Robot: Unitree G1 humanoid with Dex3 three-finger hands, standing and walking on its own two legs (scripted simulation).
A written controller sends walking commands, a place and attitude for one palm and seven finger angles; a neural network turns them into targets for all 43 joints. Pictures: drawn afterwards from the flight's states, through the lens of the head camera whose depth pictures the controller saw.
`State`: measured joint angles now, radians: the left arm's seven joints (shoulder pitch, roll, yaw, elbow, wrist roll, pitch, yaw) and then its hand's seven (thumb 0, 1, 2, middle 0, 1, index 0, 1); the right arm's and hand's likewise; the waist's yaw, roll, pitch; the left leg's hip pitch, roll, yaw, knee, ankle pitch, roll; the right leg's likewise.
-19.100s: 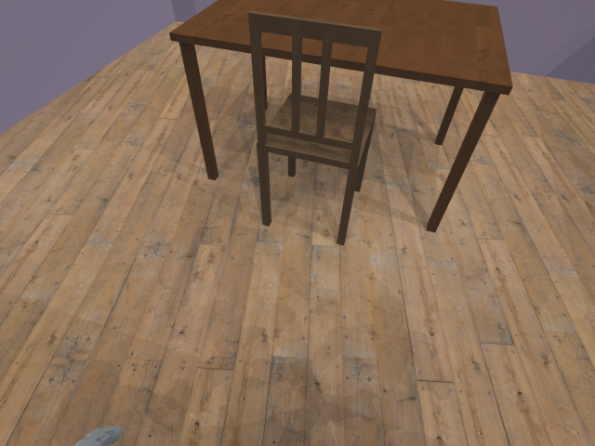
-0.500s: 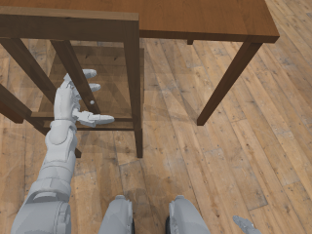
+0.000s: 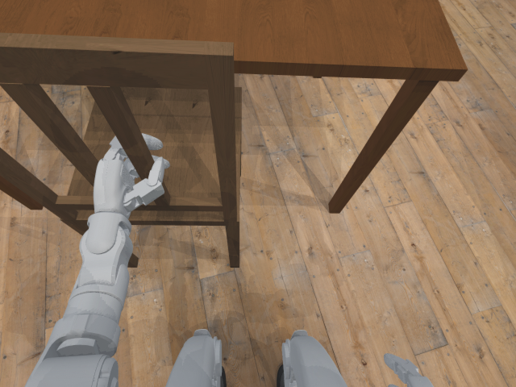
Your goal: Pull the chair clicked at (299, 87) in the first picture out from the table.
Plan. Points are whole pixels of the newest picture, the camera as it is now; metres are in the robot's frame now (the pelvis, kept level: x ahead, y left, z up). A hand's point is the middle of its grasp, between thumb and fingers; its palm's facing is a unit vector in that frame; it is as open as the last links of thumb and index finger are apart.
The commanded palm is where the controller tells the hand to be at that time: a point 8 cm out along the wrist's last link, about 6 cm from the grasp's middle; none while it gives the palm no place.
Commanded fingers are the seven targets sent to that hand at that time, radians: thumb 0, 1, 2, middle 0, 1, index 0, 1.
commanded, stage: hook a spindle and tug to test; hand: left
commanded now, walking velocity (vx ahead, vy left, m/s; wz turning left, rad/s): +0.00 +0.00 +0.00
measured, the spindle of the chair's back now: (81, 157) +0.45 +0.26 +0.03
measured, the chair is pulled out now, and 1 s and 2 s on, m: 0.00 0.05 0.21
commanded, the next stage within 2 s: step backward, pulling the chair out in 0.48 s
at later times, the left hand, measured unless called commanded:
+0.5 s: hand (156, 200) +0.39 +0.15 +0.01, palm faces -0.02 -1.00 -0.02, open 5.7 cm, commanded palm +0.35 +0.19 +0.02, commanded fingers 0.00 0.90 0.90 -0.50 -1.45 -0.50 -1.45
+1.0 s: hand (158, 201) +0.38 +0.14 +0.03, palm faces -0.03 -0.99 -0.11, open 5.5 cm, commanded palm +0.34 +0.19 +0.03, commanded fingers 0.00 0.90 0.90 -0.50 -1.45 -0.50 -1.45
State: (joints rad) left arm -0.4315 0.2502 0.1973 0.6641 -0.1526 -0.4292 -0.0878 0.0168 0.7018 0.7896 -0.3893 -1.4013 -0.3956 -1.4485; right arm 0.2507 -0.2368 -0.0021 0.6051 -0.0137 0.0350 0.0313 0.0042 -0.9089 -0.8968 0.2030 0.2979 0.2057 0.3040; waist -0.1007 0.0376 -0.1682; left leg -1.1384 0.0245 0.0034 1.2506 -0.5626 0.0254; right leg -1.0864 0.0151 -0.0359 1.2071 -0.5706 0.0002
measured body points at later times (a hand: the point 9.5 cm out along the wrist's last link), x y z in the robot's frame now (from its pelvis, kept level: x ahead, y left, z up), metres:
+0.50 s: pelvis +0.02 +0.01 +0.01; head +0.16 +0.02 +0.44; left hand +0.38 +0.20 +0.02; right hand +0.15 -0.24 -0.11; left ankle +0.01 +0.10 -0.63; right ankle +0.00 -0.12 -0.63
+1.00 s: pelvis +0.03 +0.02 +0.10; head +0.12 +0.03 +0.54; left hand +0.37 +0.19 +0.04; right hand +0.11 -0.25 -0.01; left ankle +0.01 +0.10 -0.63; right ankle +0.00 -0.12 -0.62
